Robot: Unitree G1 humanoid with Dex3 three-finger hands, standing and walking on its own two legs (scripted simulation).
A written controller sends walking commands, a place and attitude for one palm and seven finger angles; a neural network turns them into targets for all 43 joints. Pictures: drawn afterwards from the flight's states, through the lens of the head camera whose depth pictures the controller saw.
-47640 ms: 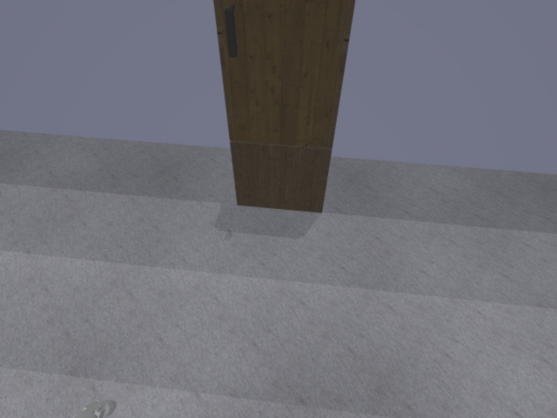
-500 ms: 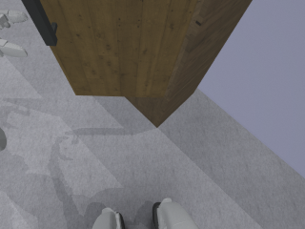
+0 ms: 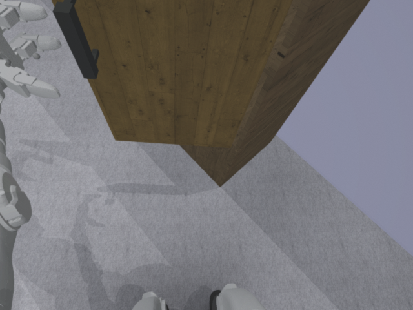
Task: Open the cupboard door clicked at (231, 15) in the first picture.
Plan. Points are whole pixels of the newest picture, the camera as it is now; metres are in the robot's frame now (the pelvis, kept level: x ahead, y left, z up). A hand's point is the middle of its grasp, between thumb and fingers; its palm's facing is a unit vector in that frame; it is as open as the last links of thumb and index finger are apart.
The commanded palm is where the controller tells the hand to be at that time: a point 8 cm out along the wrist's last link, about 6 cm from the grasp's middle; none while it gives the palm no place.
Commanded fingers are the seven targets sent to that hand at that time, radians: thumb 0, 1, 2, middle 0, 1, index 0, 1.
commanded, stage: move the hooked fingers beside the handle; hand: left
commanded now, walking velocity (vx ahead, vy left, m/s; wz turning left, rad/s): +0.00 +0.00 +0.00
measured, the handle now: (82, 36) +0.58 +0.17 +0.12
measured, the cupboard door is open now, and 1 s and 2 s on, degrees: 46 46 46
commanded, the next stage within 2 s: slide the fingers in behind the handle in 1.98 s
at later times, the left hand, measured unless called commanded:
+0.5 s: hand (32, 62) +0.51 +0.23 +0.13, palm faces -0.10 -0.99 +0.00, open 14.0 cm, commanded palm +0.51 +0.28 +0.12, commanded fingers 0.00 -0.50 0.30 -0.30 -1.20 -0.30 -1.20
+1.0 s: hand (28, 55) +0.54 +0.25 +0.12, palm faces -0.13 -0.99 -0.02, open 14.0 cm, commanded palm +0.53 +0.27 +0.12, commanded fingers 0.00 -0.50 0.30 -0.30 -1.20 -0.30 -1.20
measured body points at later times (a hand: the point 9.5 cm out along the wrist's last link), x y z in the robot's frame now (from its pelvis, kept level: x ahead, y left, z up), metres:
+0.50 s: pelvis -0.03 -0.01 -0.01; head +0.12 +0.01 +0.42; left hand +0.51 +0.28 +0.13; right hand -0.05 -0.28 -0.10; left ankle -0.03 +0.10 -0.70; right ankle -0.02 -0.13 -0.70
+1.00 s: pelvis -0.02 +0.02 -0.01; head +0.14 +0.05 +0.41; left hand +0.54 +0.30 +0.12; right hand -0.09 -0.24 -0.09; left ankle -0.03 +0.10 -0.70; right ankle -0.02 -0.13 -0.70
